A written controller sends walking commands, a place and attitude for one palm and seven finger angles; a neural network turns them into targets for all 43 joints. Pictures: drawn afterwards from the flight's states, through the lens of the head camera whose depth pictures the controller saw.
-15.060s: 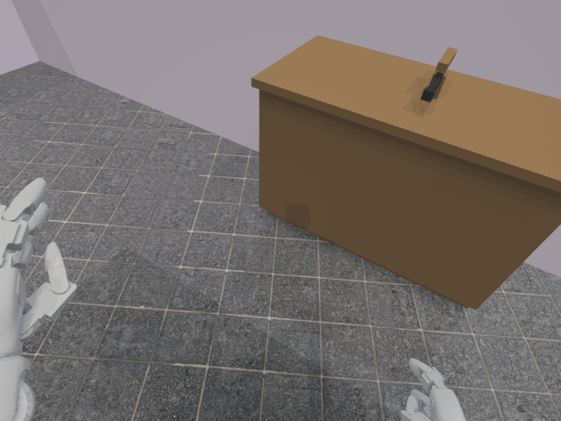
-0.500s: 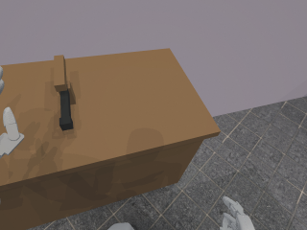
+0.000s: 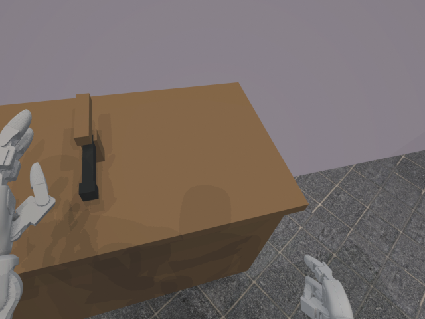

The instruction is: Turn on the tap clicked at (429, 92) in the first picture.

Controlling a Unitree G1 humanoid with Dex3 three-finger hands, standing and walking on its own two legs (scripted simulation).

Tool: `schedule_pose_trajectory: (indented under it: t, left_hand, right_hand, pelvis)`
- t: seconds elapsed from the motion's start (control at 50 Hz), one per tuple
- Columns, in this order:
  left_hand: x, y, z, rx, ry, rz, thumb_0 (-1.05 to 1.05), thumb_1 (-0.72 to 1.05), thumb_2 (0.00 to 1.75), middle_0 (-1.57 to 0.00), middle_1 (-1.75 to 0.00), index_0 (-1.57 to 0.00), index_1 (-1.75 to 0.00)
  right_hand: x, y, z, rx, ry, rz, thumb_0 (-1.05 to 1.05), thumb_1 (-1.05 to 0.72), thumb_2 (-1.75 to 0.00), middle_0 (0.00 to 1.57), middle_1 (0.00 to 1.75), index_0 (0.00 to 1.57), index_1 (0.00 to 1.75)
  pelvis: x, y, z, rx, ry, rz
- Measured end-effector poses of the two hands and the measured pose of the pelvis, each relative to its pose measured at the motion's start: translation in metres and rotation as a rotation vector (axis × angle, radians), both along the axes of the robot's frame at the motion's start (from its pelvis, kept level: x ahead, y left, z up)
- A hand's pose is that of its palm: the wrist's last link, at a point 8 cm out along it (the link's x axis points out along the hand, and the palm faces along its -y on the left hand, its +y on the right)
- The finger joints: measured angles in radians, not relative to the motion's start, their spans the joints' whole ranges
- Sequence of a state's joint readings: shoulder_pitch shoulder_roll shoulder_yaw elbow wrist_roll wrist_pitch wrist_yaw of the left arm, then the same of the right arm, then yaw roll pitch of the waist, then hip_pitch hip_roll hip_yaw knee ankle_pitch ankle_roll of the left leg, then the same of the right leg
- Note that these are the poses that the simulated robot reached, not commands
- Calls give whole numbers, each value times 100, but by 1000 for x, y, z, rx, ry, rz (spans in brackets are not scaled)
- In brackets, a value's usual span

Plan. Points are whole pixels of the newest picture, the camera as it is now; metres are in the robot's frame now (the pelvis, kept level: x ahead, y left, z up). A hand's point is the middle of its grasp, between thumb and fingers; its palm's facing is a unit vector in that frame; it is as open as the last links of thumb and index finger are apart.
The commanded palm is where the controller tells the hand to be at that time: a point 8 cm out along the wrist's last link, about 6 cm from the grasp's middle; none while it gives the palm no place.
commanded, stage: come to a stop and stand still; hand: left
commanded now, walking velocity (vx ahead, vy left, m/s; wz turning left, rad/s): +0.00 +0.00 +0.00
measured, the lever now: (89, 191) +0.32 +0.28 +0.03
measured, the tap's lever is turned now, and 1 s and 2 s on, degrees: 0 0 0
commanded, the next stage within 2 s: look again from close up in 0.40 s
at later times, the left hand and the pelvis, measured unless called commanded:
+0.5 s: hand (73, 189) +0.25 +0.23 +0.16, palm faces +0.36 -0.84 -0.39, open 7.5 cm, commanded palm +0.19 +0.26 +0.17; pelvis +0.03 -0.02 +0.00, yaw +0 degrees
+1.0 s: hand (46, 168) +0.25 +0.26 +0.19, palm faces +0.41 -0.84 -0.34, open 7.4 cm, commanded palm +0.17 +0.26 +0.17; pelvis +0.01 -0.02 -0.01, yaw +1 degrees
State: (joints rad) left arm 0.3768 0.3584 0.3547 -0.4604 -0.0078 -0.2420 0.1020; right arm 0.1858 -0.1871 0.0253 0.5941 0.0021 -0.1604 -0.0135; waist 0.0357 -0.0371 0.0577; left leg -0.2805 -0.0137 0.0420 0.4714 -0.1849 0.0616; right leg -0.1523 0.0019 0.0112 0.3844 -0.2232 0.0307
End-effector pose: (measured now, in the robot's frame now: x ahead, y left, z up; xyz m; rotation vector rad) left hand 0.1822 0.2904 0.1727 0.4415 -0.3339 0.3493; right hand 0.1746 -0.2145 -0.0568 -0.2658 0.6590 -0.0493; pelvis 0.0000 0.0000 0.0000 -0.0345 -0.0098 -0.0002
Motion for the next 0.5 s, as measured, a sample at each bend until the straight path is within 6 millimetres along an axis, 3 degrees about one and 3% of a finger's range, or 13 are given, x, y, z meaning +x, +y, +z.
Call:
schedule_pose_trajectory:
  t: [0.2, 0.5]
  left_hand:
    - [21, -10, 1, 30, 62, -26, 2, 89, 89, -21, -31, -21, -30]
    - [25, -17, -1, 4, 96, 2, 2, 89, 89, -21, -31, -21, -30]
  right_hand:
    - [11, -18, -5, 1, 35, -57, 1, -91, -90, 20, 30, 20, 30]
    - [21, -24, -10, 17, 50, -67, 1, -91, -90, 20, 30, 20, 30]
  pelvis:
    - [20, -8, 1, 8, 16, -2]
    - [28, -15, 1, 12, 18, -1]
